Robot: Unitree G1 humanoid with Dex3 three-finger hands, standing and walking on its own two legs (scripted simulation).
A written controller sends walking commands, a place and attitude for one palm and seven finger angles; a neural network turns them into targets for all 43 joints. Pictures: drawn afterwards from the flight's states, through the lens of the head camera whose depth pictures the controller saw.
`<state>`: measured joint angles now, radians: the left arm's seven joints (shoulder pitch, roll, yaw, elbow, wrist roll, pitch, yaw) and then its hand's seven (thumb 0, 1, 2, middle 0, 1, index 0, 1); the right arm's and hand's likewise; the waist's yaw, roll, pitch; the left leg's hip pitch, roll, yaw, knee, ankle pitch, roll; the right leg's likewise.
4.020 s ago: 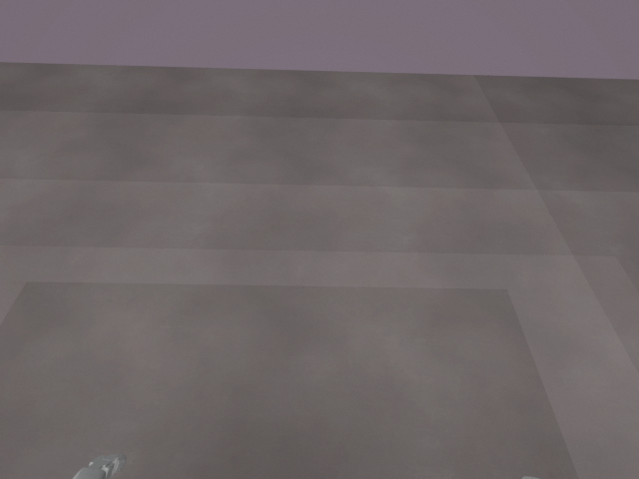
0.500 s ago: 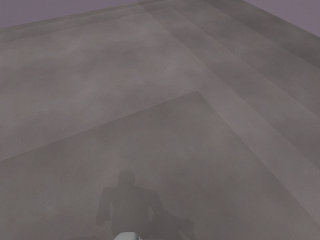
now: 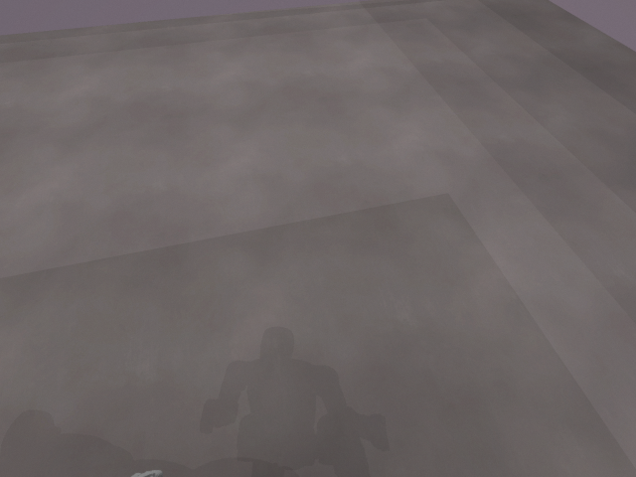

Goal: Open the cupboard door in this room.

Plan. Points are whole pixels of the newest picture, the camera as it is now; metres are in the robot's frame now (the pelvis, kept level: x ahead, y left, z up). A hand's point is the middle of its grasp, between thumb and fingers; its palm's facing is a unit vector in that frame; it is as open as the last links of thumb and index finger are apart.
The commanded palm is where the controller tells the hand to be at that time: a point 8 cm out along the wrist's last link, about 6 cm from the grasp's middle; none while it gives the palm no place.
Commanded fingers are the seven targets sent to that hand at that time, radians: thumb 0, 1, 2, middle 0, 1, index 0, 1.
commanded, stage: turn or walk to find it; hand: left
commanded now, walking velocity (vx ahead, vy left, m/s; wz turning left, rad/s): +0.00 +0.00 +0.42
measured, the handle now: out of the picture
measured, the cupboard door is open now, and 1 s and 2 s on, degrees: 0 0 0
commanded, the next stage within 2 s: none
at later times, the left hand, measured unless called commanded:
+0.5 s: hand out of the picture -0.05 +0.20 -0.18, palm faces +0.30 -0.93 -0.23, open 7.4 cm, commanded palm none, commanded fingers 0.00 0.90 0.90 -0.20 -0.30 -0.20 -0.30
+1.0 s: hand out of the picture -0.05 +0.20 -0.15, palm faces +0.44 -0.85 -0.28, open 7.4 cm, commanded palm none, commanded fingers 0.00 0.90 0.90 -0.20 -0.30 -0.20 -0.30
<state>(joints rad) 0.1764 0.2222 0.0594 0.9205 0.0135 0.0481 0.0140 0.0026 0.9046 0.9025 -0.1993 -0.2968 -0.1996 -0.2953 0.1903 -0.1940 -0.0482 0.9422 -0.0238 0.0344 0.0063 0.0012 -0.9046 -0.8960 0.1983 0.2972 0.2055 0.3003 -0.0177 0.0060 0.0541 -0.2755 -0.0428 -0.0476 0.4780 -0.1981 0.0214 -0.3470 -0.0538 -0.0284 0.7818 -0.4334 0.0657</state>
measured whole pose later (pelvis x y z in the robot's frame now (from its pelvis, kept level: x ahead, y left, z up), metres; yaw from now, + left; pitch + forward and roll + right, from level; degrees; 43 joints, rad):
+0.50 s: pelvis -0.03 +0.00 -0.01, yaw +15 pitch -1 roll +0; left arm 0.27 0.21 0.05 0.96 0.03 0.02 0.02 0.00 0.90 0.90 -0.21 -0.30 -0.21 -0.30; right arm 0.18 -0.24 -0.06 0.98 -0.01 0.05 0.02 0.00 -0.91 -0.90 0.19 0.30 0.20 0.30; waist 0.02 -0.02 0.07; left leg -0.25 0.03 0.06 0.58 -0.31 -0.03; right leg -0.26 -0.16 -0.24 0.63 -0.33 0.03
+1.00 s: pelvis -0.06 -0.02 -0.01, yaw +26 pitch -1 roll +1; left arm 0.17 0.18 0.04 0.90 0.02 0.01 0.02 0.00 0.90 0.90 -0.20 -0.30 -0.20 -0.30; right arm 0.22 -0.22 -0.08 0.96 -0.02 0.06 0.01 0.00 -0.91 -0.90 0.20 0.30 0.20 0.30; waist -0.02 0.05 0.05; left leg -0.40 -0.06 -0.07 0.76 -0.41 -0.01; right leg -0.25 -0.04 -0.07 0.57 -0.30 0.00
